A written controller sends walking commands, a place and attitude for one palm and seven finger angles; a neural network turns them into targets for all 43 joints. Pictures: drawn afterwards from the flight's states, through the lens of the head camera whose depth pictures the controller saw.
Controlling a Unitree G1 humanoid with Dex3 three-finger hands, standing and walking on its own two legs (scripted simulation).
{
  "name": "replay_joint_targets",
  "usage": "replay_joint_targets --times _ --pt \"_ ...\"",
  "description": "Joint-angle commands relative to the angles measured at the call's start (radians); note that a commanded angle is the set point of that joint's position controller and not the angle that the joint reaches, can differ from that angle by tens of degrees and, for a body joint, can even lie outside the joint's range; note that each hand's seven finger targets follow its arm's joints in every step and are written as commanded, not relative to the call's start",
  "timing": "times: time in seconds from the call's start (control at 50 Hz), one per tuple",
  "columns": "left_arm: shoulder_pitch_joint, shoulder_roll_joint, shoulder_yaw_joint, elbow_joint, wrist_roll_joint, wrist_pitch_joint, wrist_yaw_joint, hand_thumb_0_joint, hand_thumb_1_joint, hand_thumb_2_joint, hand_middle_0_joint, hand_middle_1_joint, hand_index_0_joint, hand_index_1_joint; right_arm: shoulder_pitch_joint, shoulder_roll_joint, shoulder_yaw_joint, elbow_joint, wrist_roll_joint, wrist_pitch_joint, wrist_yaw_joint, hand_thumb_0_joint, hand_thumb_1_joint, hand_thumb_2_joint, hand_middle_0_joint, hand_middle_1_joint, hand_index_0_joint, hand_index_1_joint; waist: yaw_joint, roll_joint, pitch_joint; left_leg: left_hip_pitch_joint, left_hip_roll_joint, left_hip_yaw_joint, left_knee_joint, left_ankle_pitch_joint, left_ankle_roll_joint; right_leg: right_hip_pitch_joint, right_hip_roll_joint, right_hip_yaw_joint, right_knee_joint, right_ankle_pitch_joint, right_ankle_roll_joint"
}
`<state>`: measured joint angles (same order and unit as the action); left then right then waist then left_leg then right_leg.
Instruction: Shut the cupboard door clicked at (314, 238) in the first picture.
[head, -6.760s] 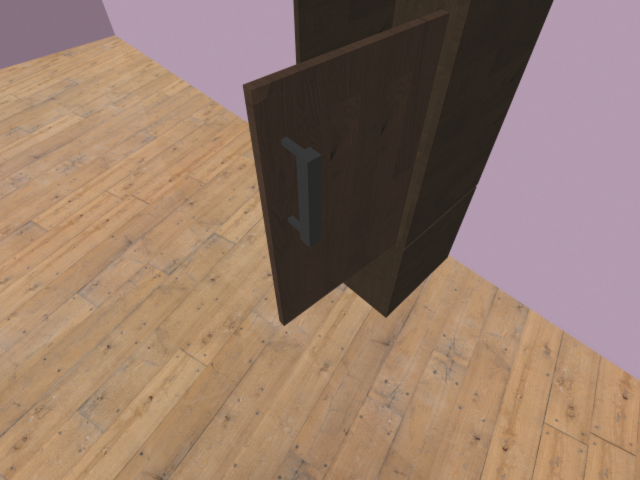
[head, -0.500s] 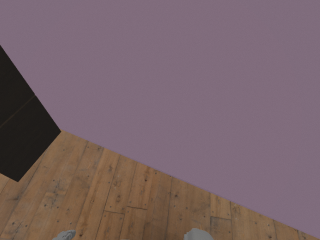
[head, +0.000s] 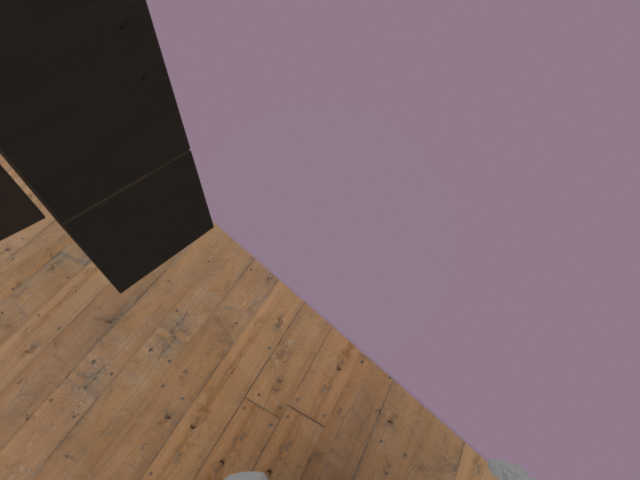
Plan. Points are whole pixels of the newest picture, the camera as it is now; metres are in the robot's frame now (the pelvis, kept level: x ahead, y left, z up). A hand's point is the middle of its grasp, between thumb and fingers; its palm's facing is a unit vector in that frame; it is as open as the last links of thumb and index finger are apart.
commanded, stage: turn to face it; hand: left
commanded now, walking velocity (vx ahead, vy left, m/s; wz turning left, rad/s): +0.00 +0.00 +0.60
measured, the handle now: out of the picture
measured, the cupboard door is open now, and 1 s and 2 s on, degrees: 86 86 86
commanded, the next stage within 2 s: take the last steps up to it in 1.22 s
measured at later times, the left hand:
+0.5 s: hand out of the picture +0.07 +0.17 -0.14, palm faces +0.28 -0.92 -0.27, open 7.4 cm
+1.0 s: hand out of the picture +0.00 +0.22 -0.15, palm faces +0.56 -0.79 -0.25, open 7.4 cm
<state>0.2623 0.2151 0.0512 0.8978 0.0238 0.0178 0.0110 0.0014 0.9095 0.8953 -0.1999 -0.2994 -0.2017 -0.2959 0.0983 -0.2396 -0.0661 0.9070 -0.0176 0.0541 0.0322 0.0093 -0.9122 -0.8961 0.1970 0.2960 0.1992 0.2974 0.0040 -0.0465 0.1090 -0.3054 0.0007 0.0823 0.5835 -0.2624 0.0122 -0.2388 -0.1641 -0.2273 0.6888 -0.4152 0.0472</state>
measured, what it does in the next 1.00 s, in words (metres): steps on the spot, turning left: right foot, then left foot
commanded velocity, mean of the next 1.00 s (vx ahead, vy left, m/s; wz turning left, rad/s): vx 0.00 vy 0.00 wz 0.54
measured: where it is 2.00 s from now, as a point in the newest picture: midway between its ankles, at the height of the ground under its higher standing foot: outside the picture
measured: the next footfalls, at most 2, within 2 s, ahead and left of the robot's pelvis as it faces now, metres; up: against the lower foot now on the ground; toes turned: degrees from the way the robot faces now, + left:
right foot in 0.38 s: +0.09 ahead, -0.15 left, +0.00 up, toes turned +11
left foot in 0.74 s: +0.02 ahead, +0.10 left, +0.00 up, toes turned +32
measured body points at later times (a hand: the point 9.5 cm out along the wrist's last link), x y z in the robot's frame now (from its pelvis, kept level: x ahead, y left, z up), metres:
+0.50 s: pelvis +0.03 -0.04 +0.01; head +0.08 -0.05 +0.46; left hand +0.05 +0.22 -0.12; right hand +0.16 -0.28 -0.14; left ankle -0.04 +0.08 -0.64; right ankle +0.05 -0.15 -0.72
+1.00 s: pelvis +0.05 -0.01 +0.02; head +0.08 +0.03 +0.46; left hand -0.03 +0.26 -0.13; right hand +0.26 -0.17 -0.12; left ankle -0.02 +0.08 -0.72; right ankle +0.12 -0.14 -0.67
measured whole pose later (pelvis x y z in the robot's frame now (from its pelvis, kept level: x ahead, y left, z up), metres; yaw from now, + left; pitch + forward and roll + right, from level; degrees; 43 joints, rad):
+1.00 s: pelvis +0.05 -0.01 +0.02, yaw +34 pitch +1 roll -1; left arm 0.17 0.25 0.06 0.90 0.02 0.06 0.01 0.00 0.91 0.90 -0.19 -0.30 -0.19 -0.29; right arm 0.15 -0.20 -0.04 0.93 -0.03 0.03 -0.01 0.01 -0.91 -0.90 0.20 0.30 0.20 0.30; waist 0.01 -0.02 0.09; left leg -0.24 -0.02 -0.03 0.49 -0.26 0.03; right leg -0.45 -0.08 -0.02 0.96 -0.43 0.08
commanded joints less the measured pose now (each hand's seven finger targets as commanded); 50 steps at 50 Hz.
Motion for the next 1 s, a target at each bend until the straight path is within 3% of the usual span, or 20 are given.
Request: replay_joint_targets --times 0.0,0.08,0.24,0.3,0.32,0.34,0.36,0.38,0.42,0.46,0.58,0.66,0.68,0.7,0.72,0.74,0.76,0.8,0.84,0.98 --pt "-0.136 0.121 0.032 -0.151 -0.004 0.009 0.016 0.0 0.9 0.9 -0.2 -0.3 -0.2 -0.3 0.237 -0.269 -0.069 -0.017 -0.003 -0.03 -0.032 0.0 -0.9 -0.9 0.2 0.3 0.2 0.3 -0.125 0.209 -0.238 0.311 0.423 -0.522 -0.214 0.512 0.25 -0.388 0.033 0.197 0.501 -0.236 0.031" --pt "-0.096 0.113 0.039 -0.088 -0.004 0.017 0.001 0.0 0.9 0.9 -0.2 -0.3 -0.2 -0.3 0.064 -0.184 -0.039 -0.057 -0.008 -0.039 -0.048 0.0 -0.9 -0.9 0.2 0.3 0.2 0.3 -0.025 0.193 -0.12 0.124 0.241 -0.327 -0.238 0.361 0.153 -0.314 0.048 0.229 0.45 -0.019 0.038" --pt "-0.092 0.098 0.031 -0.106 -0.009 0.008 0.002 0.0 0.9 0.9 -0.2 -0.3 -0.2 -0.3 0.058 -0.196 -0.053 -0.059 -0.012 -0.027 -0.039 0.0 -0.9 -0.9 0.2 0.3 0.2 0.3 -0.021 0.227 -0.132 0.056 0.191 -0.387 -0.211 0.286 0.142 -0.122 0.139 0.186 0.095 -0.007 0.028" --pt "-0.02 0.11 0.037 -0.092 -0.013 -0.008 0.008 0.0 0.9 0.9 -0.2 -0.3 -0.2 -0.3 0.026 -0.181 -0.056 -0.073 -0.004 -0.021 -0.038 0.0 -0.9 -0.9 0.2 0.3 0.2 0.3 0.021 0.208 -0.147 -0.029 0.145 -0.401 -0.126 0.295 0.104 0.067 0.158 0.173 -0.153 0.138 0.017" --pt "0.02 0.149 0.046 -0.087 -0.009 -0.02 0.015 0.0 0.9 0.9 -0.2 -0.3 -0.2 -0.3 0.027 -0.154 -0.054 -0.08 0.004 -0.023 -0.033 0.0 -0.9 -0.9 0.2 0.3 0.2 0.3 0.043 0.11 -0.16 -0.118 0.097 -0.38 -0.048 0.203 0.063 0.195 0.101 0.232 -0.29 0.193 0.004" --pt "0.055 0.233 0.065 -0.083 0.007 -0.031 0.024 0.0 0.9 0.9 -0.2 -0.3 -0.2 -0.3 0.047 -0.088 -0.046 -0.095 0.013 -0.025 -0.027 0.0 -0.9 -0.9 0.2 0.3 0.2 0.3 0.055 -0.16 -0.19 -0.295 -0.037 -0.226 0.171 -0.109 -0.015 0.324 -0.163 0.499 -0.404 0.232 -0.077" --pt "0.046 0.268 0.06 -0.092 0.009 -0.028 0.024 0.0 0.9 0.9 -0.2 -0.3 -0.2 -0.3 0.032 -0.094 -0.048 -0.108 0.006 -0.023 -0.023 0.0 -0.9 -0.9 0.2 0.3 0.2 0.3 0.054 -0.23 -0.161 -0.3 -0.08 -0.14 0.432 -0.372 -0.044 0.196 -0.345 0.61 -0.428 0.312 -0.191" --pt "0.012 0.22 0.051 -0.096 0.002 -0.034 0.029 0.0 0.9 0.9 -0.2 -0.3 -0.2 -0.3 0.032 -0.115 -0.053 -0.085 -0.003 -0.01 -0.022 0.0 -0.9 -0.9 0.2 0.3 0.2 0.3 0.034 -0.204 -0.128 -0.285 -0.03 -0.189 0.591 -0.32 -0.04 0.09 -0.311 0.585 -0.43 0.284 -0.207" --pt "-0.098 0.159 0.036 -0.115 -0.002 -0.027 0.028 0.0 0.9 0.9 -0.2 -0.3 -0.2 -0.3 0.06 -0.095 -0.054 -0.057 -0.002 0.003 -0.01 0.0 -0.9 -0.9 0.2 0.3 0.2 0.3 -0.024 -0.178 -0.085 -0.281 0.012 -0.156 0.693 -0.189 -0.056 0.039 -0.199 0.378 -0.396 0.324 -0.171" --pt "-0.088 0.139 0.027 -0.115 -0.001 -0.035 0.026 0.0 0.9 0.9 -0.2 -0.3 -0.2 -0.3 0.052 -0.069 -0.039 -0.048 0.0 0.004 -0.002 0.0 -0.9 -0.9 0.2 0.3 0.2 0.3 -0.026 -0.172 -0.092 -0.265 0.019 -0.109 0.63 -0.148 -0.074 0.073 -0.153 0.246 -0.361 0.49 -0.147" --pt "0.045 0.2 0.051 -0.06 0.007 -0.032 0.024 0.0 0.9 0.9 -0.2 -0.3 -0.2 -0.3 -0.041 -0.029 -0.011 -0.067 0.01 -0.011 0.001 0.0 -0.9 -0.9 0.2 0.3 0.2 0.3 0.047 -0.157 -0.146 -0.165 0.003 0.008 0.232 -0.208 -0.074 0.238 -0.192 0.162 -0.249 0.784 -0.154" --pt "0.023 0.214 0.062 -0.054 -0.002 -0.021 0.015 0.0 0.9 0.9 -0.2 -0.3 -0.2 -0.3 0.037 -0.06 -0.016 -0.056 0.007 -0.022 -0.003 0.0 -0.9 -0.9 0.2 0.3 0.2 0.3 -0.004 -0.142 -0.159 0.057 -0.018 0.047 -0.057 -0.021 -0.043 0.126 -0.182 0.084 -0.112 0.686 -0.084" --pt "0.003 0.201 0.059 -0.066 -0.011 -0.017 0.01 0.0 0.9 0.9 -0.2 -0.3 -0.2 -0.3 0.105 -0.114 -0.03 -0.041 0.003 -0.03 -0.004 0.0 -0.9 -0.9 0.2 0.3 0.2 0.3 -0.049 -0.036 -0.203 0.226 0.036 -0.014 -0.152 0.166 -0.013 0.009 -0.155 0.043 0.032 0.583 -0.035" --pt "-0.006 0.128 0.046 -0.107 -0.019 -0.01 0.001 0.0 0.9 0.9 -0.2 -0.3 -0.2 -0.3 0.174 -0.235 -0.061 -0.035 -0.007 -0.038 -0.011 0.0 -0.9 -0.9 0.2 0.3 0.2 0.3 -0.084 0.284 -0.247 0.398 0.32 -0.406 -0.179 0.525 0.134 -0.284 -0.001 0.01 0.276 -0.023 0.046" --pt "-0.091 0.101 0.024 -0.148 -0.007 0.002 0.009 0.0 0.9 0.9 -0.2 -0.3 -0.2 -0.3 0.256 -0.288 -0.069 -0.015 -0.001 -0.029 -0.018 0.0 -0.9 -0.9 0.2 0.3 0.2 0.3 -0.121 0.285 -0.245 0.351 0.447 -0.502 -0.197 0.648 0.235 -0.346 0.029 0.123 0.419 -0.291 0.037" --pt "-0.14 0.109 0.027 -0.145 -0.005 0.01 0.018 0.0 0.9 0.9 -0.2 -0.3 -0.2 -0.3 0.252 -0.259 -0.063 -0.005 -0.003 -0.035 -0.032 0.0 -0.9 -0.9 0.2 0.3 0.2 0.3 -0.12 0.226 -0.234 0.314 0.415 -0.5 -0.204 0.568 0.241 -0.379 0.029 0.192 0.475 -0.241 0.03" --pt "-0.162 0.101 0.031 -0.131 -0.01 0.009 0.017 0.0 0.9 0.9 -0.2 -0.3 -0.2 -0.3 0.205 -0.237 -0.058 -0.017 -0.007 -0.038 -0.046 0.0 -0.9 -0.9 0.2 0.3 0.2 0.3 -0.101 0.241 -0.187 0.255 0.363 -0.466 -0.21 0.514 0.227 -0.389 0.029 0.22 0.496 -0.176 0.032" --pt "-0.111 0.106 0.033 -0.084 -0.007 0.014 0.005 0.0 0.9 0.9 -0.2 -0.3 -0.2 -0.3 0.103 -0.18 -0.036 -0.034 -0.007 -0.043 -0.052 0.0 -0.9 -0.9 0.2 0.3 0.2 0.3 -0.038 0.206 -0.137 0.192 0.27 -0.326 -0.215 0.528 0.172 -0.348 0.037 0.231 0.486 -0.042 0.035" --pt "-0.079 0.102 0.031 -0.063 -0.008 0.014 0.001 0.0 0.9 0.9 -0.2 -0.3 -0.2 -0.3 0.098 -0.161 -0.027 -0.032 -0.006 -0.049 -0.054 0.0 -0.9 -0.9 0.2 0.3 0.2 0.3 -0.022 0.185 -0.152 0.208 0.238 -0.277 -0.204 0.592 0.156 -0.312 0.053 0.219 0.435 -0.012 0.038" --pt "-0.096 0.081 0.018 -0.075 -0.011 0.011 0.004 0.0 0.9 0.9 -0.2 -0.3 -0.2 -0.3 0.099 -0.163 -0.032 -0.023 -0.01 -0.037 -0.049 0.0 -0.9 -0.9 0.2 0.3 0.2 0.3 -0.026 0.199 -0.143 0.156 0.219 -0.312 -0.194 0.503 0.159 -0.164 0.116 0.181 0.136 -0.021 0.031"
